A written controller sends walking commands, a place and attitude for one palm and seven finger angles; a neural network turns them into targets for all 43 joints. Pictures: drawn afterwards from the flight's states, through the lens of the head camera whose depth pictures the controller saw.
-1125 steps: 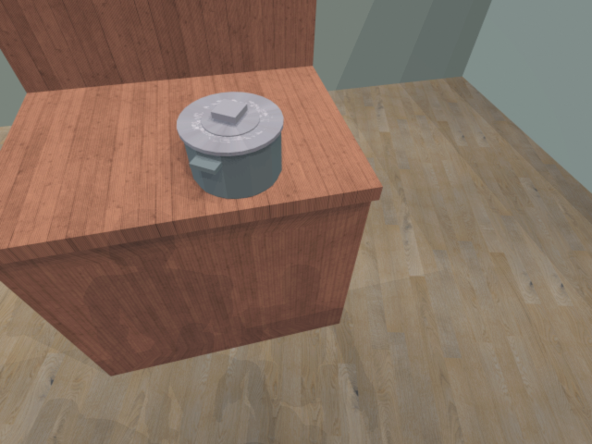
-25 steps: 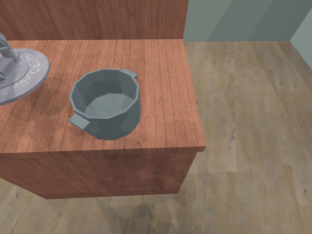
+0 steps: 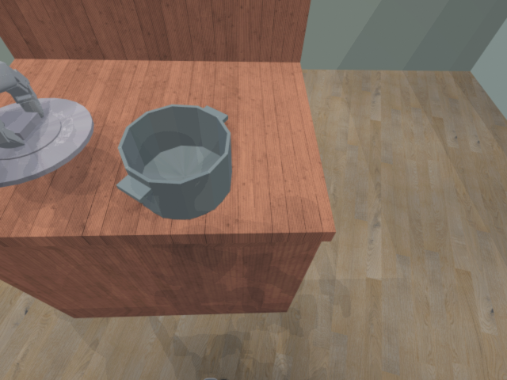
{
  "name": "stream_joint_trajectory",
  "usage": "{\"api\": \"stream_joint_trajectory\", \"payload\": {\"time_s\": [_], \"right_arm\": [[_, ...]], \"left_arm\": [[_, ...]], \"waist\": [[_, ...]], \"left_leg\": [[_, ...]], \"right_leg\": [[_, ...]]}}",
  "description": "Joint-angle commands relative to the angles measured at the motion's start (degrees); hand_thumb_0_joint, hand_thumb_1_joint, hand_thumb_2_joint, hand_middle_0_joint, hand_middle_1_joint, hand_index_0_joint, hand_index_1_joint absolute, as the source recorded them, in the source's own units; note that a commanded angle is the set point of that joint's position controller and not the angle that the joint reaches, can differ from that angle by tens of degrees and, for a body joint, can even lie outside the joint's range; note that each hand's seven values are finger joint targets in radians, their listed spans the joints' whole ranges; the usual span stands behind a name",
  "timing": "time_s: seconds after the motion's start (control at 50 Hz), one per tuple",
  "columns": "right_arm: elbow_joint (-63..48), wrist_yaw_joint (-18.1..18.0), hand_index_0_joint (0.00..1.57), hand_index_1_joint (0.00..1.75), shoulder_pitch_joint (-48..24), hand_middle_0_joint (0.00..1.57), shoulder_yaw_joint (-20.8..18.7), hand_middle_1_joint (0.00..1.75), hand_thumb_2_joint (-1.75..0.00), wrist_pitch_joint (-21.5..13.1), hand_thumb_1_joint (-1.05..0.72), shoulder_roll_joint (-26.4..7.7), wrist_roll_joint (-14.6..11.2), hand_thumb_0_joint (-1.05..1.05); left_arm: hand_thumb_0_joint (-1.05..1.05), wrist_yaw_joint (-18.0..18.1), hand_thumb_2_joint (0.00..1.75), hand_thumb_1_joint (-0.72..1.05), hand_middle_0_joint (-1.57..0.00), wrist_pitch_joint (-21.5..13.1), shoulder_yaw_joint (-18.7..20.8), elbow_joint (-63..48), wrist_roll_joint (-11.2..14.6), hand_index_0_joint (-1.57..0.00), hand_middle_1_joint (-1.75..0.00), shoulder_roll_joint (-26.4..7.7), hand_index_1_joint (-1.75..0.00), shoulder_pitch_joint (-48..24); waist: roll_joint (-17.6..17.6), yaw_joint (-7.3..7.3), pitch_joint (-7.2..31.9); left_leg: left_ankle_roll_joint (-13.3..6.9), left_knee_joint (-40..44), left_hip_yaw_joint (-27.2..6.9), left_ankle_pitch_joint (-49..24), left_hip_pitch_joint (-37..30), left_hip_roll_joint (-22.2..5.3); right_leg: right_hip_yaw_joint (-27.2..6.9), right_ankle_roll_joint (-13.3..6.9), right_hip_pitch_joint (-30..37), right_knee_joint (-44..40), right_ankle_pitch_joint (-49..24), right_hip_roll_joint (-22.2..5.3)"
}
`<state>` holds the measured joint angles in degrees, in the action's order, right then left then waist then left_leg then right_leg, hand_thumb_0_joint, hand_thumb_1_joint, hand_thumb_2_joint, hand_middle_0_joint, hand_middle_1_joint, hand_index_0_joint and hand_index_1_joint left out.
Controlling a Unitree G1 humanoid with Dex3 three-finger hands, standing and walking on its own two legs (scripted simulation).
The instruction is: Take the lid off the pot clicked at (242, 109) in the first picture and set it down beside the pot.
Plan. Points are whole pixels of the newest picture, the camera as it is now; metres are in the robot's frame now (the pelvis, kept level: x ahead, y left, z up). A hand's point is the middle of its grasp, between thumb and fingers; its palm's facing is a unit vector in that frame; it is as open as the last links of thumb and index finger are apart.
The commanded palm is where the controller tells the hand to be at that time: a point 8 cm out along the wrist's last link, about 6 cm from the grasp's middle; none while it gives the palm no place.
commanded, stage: lower the lid onto the table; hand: left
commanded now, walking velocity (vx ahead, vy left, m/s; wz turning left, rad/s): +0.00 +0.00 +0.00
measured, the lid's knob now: (15, 125) +0.46 +0.36 +0.14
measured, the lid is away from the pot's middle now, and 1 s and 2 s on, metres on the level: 0.23 0.23 0.25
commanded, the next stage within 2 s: none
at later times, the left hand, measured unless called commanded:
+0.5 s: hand (20, 131) +0.46 +0.35 +0.13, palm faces -0.42 -0.22 -0.88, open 8.5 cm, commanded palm +0.48 +0.36 +0.19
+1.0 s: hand (30, 151) +0.45 +0.36 +0.09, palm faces -0.47 -0.20 -0.86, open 8.5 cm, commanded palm +0.49 +0.36 +0.16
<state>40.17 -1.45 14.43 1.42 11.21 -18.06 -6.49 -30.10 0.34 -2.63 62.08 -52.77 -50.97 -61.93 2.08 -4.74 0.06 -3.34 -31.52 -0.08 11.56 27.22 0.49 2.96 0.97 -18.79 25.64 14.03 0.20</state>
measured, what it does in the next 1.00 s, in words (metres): stands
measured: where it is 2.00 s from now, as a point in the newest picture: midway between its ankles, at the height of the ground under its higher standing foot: outside the picture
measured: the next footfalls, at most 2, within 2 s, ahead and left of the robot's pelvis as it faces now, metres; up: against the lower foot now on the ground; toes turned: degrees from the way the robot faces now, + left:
none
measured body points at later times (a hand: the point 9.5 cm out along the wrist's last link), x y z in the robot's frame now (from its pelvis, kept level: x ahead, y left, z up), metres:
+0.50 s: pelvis +0.01 +0.01 +0.00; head +0.09 +0.02 +0.44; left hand +0.48 +0.36 +0.18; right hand +0.03 -0.28 -0.12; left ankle +0.04 +0.08 -0.73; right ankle -0.02 -0.14 -0.73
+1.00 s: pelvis +0.01 +0.01 -0.01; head +0.09 +0.02 +0.43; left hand +0.47 +0.36 +0.14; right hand +0.04 -0.28 -0.13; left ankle +0.04 +0.08 -0.73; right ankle -0.02 -0.14 -0.73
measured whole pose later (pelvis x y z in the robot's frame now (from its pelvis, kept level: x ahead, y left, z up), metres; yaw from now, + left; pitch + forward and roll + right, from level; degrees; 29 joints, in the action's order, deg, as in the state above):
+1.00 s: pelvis +0.01 +0.01 -0.01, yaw -1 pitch +12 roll -4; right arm 40.3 -3.5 16.1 1.4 9.8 -17.6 -6.3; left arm -26.3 -4.8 -0.7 67.2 -54.7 -51.6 -59.2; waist 1.3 -6.4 1.3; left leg -3.7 -38.1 0.5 14.9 34.8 -0.2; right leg 2.2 1.4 -26.3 31.5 16.7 0.7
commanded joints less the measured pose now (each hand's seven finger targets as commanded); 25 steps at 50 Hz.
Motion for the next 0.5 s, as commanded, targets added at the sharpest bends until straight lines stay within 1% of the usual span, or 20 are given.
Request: {"api": "stream_joint_trajectory", "payload": {"time_s": [0.0, 0.02, 0.04, 0.08, 0.1, 0.12, 0.14, 0.18, 0.2, 0.26, 0.28, 0.3, 0.32, 0.34, 0.36, 0.38, 0.4, 0.42, 0.46, 0.48], "right_arm": [[-3.6, -0.8, 0.20, 0.30, 3.5, 0.20, -3.3, 0.30, -0.90, -1.9, -0.90, -10.3, 0.2, 0.00], [-3.6, -1.0, 0.20, 0.30, 3.5, 0.20, -3.3, 0.30, -0.90, -1.9, -0.90, -10.7, 0.2, 0.00], [-3.7, -0.9, 0.20, 0.30, 3.7, 0.20, -3.2, 0.30, -0.90, -2.0, -0.90, -10.7, 0.2, 0.00], [-4.0, -0.8, 0.20, 0.30, 3.0, 0.20, -3.3, 0.30, -0.90, -2.6, -0.90, -11.0, 0.3, 0.00], [-3.7, -1.0, 0.20, 0.30, 3.8, 0.20, -3.3, 0.30, -0.90, -2.3, -0.90, -10.3, 0.4, 0.00], [-3.8, -1.1, 0.20, 0.30, 4.2, 0.20, -3.4, 0.30, -0.90, -2.3, -0.90, -10.6, 0.5, 0.00], [-3.5, -1.2, 0.20, 0.30, 4.4, 0.20, -3.3, 0.30, -0.90, -2.4, -0.90, -10.5, 0.3, 0.00], [-3.4, -1.1, 0.20, 0.30, 4.7, 0.20, -3.3, 0.30, -0.90, -2.8, -0.90, -11.0, 0.1, 0.00], [-3.0, -1.3, 0.20, 0.30, 5.0, 0.20, -3.3, 0.30, -0.90, -2.4, -0.90, -10.9, 0.0, 0.00], [-3.0, -1.5, 0.20, 0.30, 5.4, 0.20, -3.6, 0.30, -0.90, -2.4, -0.90, -11.0, 0.2, 0.00], [-3.1, -1.2, 0.20, 0.30, 5.0, 0.20, -3.7, 0.30, -0.90, -3.0, -0.90, -11.4, 0.2, 0.00], [-2.6, -1.4, 0.20, 0.30, 6.2, 0.20, -3.7, 0.30, -0.90, -2.7, -0.90, -10.9, 0.5, 0.00], [-2.8, -1.6, 0.20, 0.30, 6.1, 0.20, -3.6, 0.30, -0.90, -2.7, -0.90, -11.3, 0.5, 0.00], [-2.9, -1.6, 0.20, 0.30, 6.2, 0.20, -3.7, 0.30, -0.90, -2.8, -0.90, -11.0, 0.5, 0.00], [-3.1, -1.7, 0.20, 0.30, 6.4, 0.20, -3.7, 0.30, -0.90, -2.9, -0.90, -10.9, 0.6, 0.00], [-3.1, -1.4, 0.20, 0.30, 5.9, 0.20, -3.7, 0.30, -0.90, -3.4, -0.90, -11.4, 0.5, 0.00], [-2.7, -1.5, 0.20, 0.30, 6.8, 0.20, -3.8, 0.30, -0.90, -2.8, -0.90, -10.9, 0.6, 0.00], [-3.0, -1.5, 0.20, 0.30, 6.8, 0.20, -3.8, 0.30, -0.90, -2.6, -0.90, -11.1, 0.6, 0.00], [-3.2, -1.4, 0.20, 0.30, 6.7, 0.20, -4.0, 0.30, -0.90, -2.3, -0.90, -11.0, 0.6, 0.00], [-3.5, -1.1, 0.20, 0.30, 6.1, 0.20, -4.0, 0.30, -0.90, -2.5, -0.90, -11.2, 0.5, 0.00]], "left_arm": [[0.00, 3.0, 1.06, 0.53, -0.80, -0.5, 3.7, -9.1, -0.6, -0.78, -1.01, -18.8, -0.99, -28.8], [0.00, 3.0, 1.06, 0.53, -0.80, -0.9, 4.1, -10.0, -0.4, -0.78, -1.01, -19.6, -0.99, -29.6], [0.00, 3.4, 1.06, 0.53, -0.80, -1.3, 5.7, -10.8, -0.8, -0.78, -1.01, -21.6, -0.99, -29.5], [0.00, 3.4, 1.06, 0.53, -0.80, -1.4, 6.3, -11.6, -0.6, -0.78, -1.01, -23.3, -0.99, -30.2], [0.00, 3.7, 1.06, 0.53, -0.80, -1.7, 4.3, -11.9, -1.1, -0.78, -1.01, -20.0, -0.99, -30.7], [0.00, 3.8, 1.06, 0.53, -0.80, -2.1, 5.4, -11.0, -1.1, -0.78, -1.01, -20.6, -0.99, -29.2], [0.00, 3.7, 1.06, 0.53, -0.80, -1.9, 4.1, -8.1, -1.0, -0.78, -1.01, -19.0, -0.99, -27.5], [0.00, 3.4, 1.06, 0.53, -0.80, -1.8, 5.2, -6.1, -0.5, -0.78, -1.01, -20.7, -0.99, -25.6], [0.00, 3.6, 1.06, 0.53, -0.80, -1.8, 4.6, -6.3, -1.0, -0.78, -1.01, -20.1, -0.99, -26.3], [0.00, 3.9, 1.06, 0.53, -0.80, -1.9, 3.5, -8.8, -1.1, -0.78, -1.01, -19.2, -0.99, -29.2], [0.00, 3.7, 1.06, 0.53, -0.80, -1.9, 3.0, -10.3, -0.5, -0.78, -1.01, -19.4, -0.99, -30.8], [0.00, 4.1, 1.06, 0.53, -0.80, -2.2, 3.5, -9.4, -1.2, -0.78, -1.01, -19.0, -0.99, -29.2], [0.00, 4.3, 1.06, 0.53, -0.80, -2.9, 6.0, -10.4, -1.3, -0.78, -1.01, -21.9, -0.99, -29.3], [0.00, 4.3, 1.06, 0.53, -0.80, -3.0, 5.4, -11.1, -1.3, -0.78, -1.01, -20.9, -0.99, -29.4], [0.00, 4.4, 1.06, 0.53, -0.80, -3.2, 6.0, -9.7, -1.3, -0.78, -1.01, -21.1, -0.99, -27.8], [0.00, 4.2, 1.06, 0.53, -0.80, -3.4, 7.7, -10.2, -0.6, -0.78, -1.01, -23.7, -0.99, -27.7], [0.00, 4.4, 1.06, 0.53, -0.80, -3.5, 6.7, -8.8, -1.2, -0.78, -1.01, -21.5, -0.99, -26.4], [0.00, 4.6, 1.06, 0.53, -0.80, -3.8, 8.4, -8.8, -1.2, -0.78, -1.01, -23.3, -0.99, -25.4], [0.00, 4.6, 1.06, 0.53, -0.80, -3.9, 8.0, -9.2, -1.4, -0.78, -1.01, -22.5, -0.99, -25.1], [0.00, 4.5, 1.06, 0.53, -0.80, -3.9, 7.7, -9.6, -1.0, -0.78, -1.01, -22.6, -0.99, -24.9]], "waist": [[5.2, -1.54, 22.4], [6.0, -1.31, 21.7], [7.0, -0.80, 23.3], [8.4, -0.06, 25.1], [9.3, -1.30, 25.2], [9.1, -0.96, 24.0], [7.2, -1.56, 22.1], [5.5, -0.86, 21.4], [5.5, -1.82, 21.6], [7.7, -1.94, 22.9], [9.9, -1.22, 24.1], [9.7, -1.90, 24.8], [9.9, -1.29, 25.3], [10.1, -1.49, 27.0], [9.0, -1.36, 26.6], [9.4, -0.35, 27.8], [8.7, -1.74, 27.3], [8.1, -1.02, 27.0], [8.6, -1.24, 26.7], [9.5, -0.60, 26.9]], "left_leg": [[-1.2, 2.3, -2.0, -9.8, -21.5, 1.0], [-1.3, 2.4, -2.0, -8.2, -21.0, 1.0], [-1.3, 2.2, -2.1, -9.2, -21.4, 1.1], [-1.0, 1.7, -2.3, -12.2, -22.4, 1.2], [-1.0, 1.5, -2.3, -12.8, -23.7, 0.8], [-0.9, 1.3, -2.7, -12.1, -23.6, 0.7], [-1.2, 1.3, -2.3, -10.7, -22.1, 0.9], [-1.1, 1.3, -2.0, -11.5, -20.2, 1.1], [-1.1, 1.1, -1.7, -10.7, -20.2, 0.8], [-1.1, 0.9, -2.1, -10.4, -21.8, 0.8], [-0.5, 0.8, -3.0, -13.7, -23.6, 0.7], [-0.7, 0.2, -3.0, -14.6, -24.9, 0.3], [-0.7, -0.2, -3.2, -15.1, -24.6, 0.4], [-0.7, -0.4, -3.2, -16.9, -25.6, 0.4], [-0.8, -0.9, -3.1, -17.2, -25.0, 0.6], [-0.5, -1.3, -3.0, -21.0, -25.0, 0.8], [-0.6, -1.8, -2.7, -21.1, -25.3, 0.5], [-0.6, -1.9, -2.9, -20.4, -24.1, 0.6], [-0.4, -2.0, -2.8, -21.1, -24.1, 0.6], [0.0, -2.4, -3.1, -24.3, -24.8, 0.7]], "right_leg": [[0.5, -2.8, -3.4, -2.8, -5.9, 4.3], [0.5, -2.8, -4.1, -3.4, -5.5, 4.2], [0.4, -3.0, -3.1, -3.0, -6.0, 4.2], [0.7, -3.4, -3.3, -2.6, -7.7, 4.1], [0.5, -3.1, -4.1, -2.2, -7.2, 4.3], [0.8, -3.1, -5.2, -2.5, -6.5, 4.5], [0.6, -3.0, -5.5, -2.6, -6.2, 4.5], [1.0, -3.1, -4.7, -2.3, -7.7, 4.5], [0.4, -2.8, -4.8, -1.9, -7.1, 4.5], [0.5, -2.9, -6.4, -2.0, -6.7, 4.5], [0.9, -3.3, -7.4, -1.9, -7.2, 4.4], [0.6, -3.0, -7.8, -1.3, -6.8, 4.8], [0.6, -3.1, -7.6, -1.4, -7.3, 4.7], [0.6, -3.0, -7.4, -1.1, -8.1, 4.7], [0.5, -2.9, -7.2, -0.9, -8.7, 4.8], [0.8, -3.1, -6.3, -0.6, -10.9, 4.6], [0.5, -2.7, -7.1, -0.1, -10.8, 4.7], [0.6, -2.7, -6.8, 0.0, -10.6, 4.7], [0.7, -2.7, -7.5, 0.3, -10.8, 4.7], [0.9, -3.0, -8.1, 0.6, -11.6, 4.7]]}}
